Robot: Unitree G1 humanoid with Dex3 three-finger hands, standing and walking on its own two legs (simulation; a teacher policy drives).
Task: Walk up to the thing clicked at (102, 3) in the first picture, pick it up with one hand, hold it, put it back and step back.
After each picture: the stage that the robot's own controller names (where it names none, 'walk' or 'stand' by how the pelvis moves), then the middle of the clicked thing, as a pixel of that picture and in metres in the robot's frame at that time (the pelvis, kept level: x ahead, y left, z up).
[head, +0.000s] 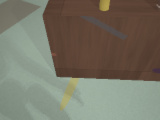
stand; (104, 0) +1.01 -0.16 -0.01
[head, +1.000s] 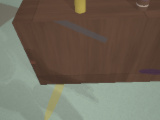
walk; (79, 2) +0.92 +0.03 +0.01
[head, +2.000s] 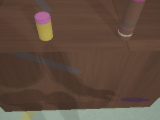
stand; (44, 26) +0.63 +0.18 +0.02
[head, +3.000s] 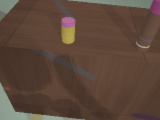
walk; (68, 30) +0.66 +0.12 +0.05
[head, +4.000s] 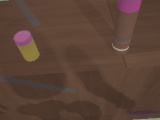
stand; (27, 46) +0.51 +0.23 +0.04
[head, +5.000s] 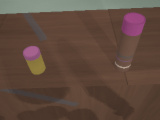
stand; (34, 60) +0.49 +0.22 -0.01
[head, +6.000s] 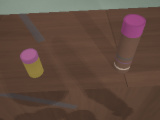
stand; (32, 63) +0.47 +0.22 -0.01
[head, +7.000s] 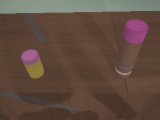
stand; (33, 64) +0.47 +0.22 -0.02
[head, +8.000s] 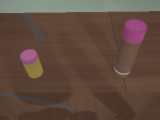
stand; (32, 64) +0.47 +0.22 -0.02
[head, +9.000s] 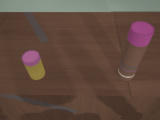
stand; (34, 65) +0.45 +0.22 -0.01
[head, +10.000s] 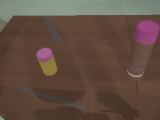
rise first; (47, 62) +0.48 +0.22 -0.01
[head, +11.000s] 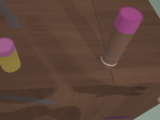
go down; (7, 56) +0.47 +0.21 +0.01
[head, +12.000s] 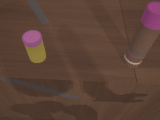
go down; (35, 47) +0.49 +0.19 +0.03
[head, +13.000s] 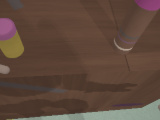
close in; (8, 39) +0.47 +0.21 +0.06
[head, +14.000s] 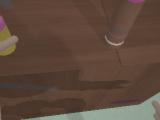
close; out of the picture +0.50 +0.22 +0.07
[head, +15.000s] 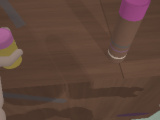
lift; (5, 49) +0.44 +0.21 +0.10
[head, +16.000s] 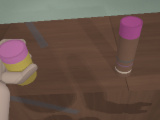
lift; (19, 63) +0.32 +0.18 +0.20
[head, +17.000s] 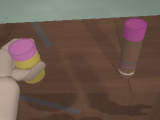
hold; (28, 62) +0.33 +0.16 +0.19
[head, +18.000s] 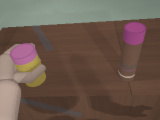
hold; (29, 65) +0.33 +0.17 +0.18
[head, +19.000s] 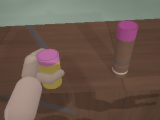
crouch; (50, 69) +0.35 +0.13 +0.13
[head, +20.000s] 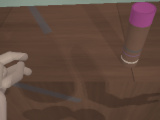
hold; out of the picture +0.21 -0.06 -0.64
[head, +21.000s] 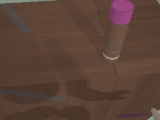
crouch; out of the picture +0.35 -0.17 -0.72
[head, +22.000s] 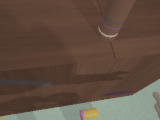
lower; (88, 113) +0.30 -0.16 -0.66
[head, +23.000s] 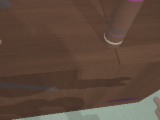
lower; out of the picture +0.25 -0.16 -0.67
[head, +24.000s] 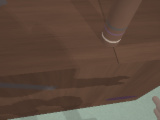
lower; out of the picture +0.21 -0.16 -0.67
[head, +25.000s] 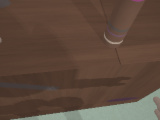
lower; out of the picture +0.20 -0.16 -0.67
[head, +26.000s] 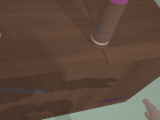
open; out of the picture +0.22 -0.16 -0.67
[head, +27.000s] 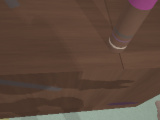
sink last; out of the picture +0.21 -0.17 -0.68
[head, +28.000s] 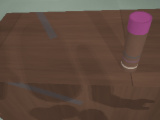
stand; out of the picture +0.22 -0.15 -0.73
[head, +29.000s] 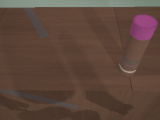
stand; out of the picture +0.19 -0.17 -0.74
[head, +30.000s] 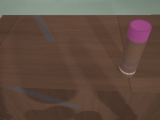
stand; out of the picture +0.21 -0.16 -0.75
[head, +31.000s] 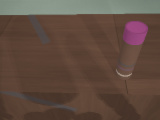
stand; out of the picture +0.20 -0.15 -0.75
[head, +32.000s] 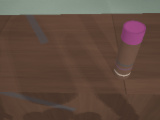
stand; out of the picture +0.20 -0.14 -0.75
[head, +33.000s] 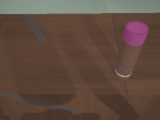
stand; out of the picture +0.19 -0.15 -0.75
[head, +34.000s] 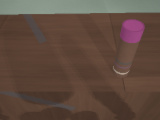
stand; out of the picture +0.21 -0.15 -0.75
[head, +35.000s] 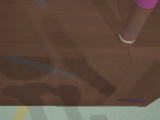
walk; out of the picture +0.30 -0.20 -0.73
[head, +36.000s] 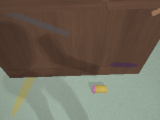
walk; (99, 89) +0.62 -0.11 -0.72
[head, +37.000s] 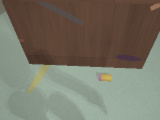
stand; (105, 77) +0.87 -0.18 -0.73
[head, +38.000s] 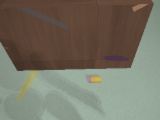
stand; (94, 79) +0.85 -0.13 -0.74
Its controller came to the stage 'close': yes
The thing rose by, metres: 0.21
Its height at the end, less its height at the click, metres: -0.73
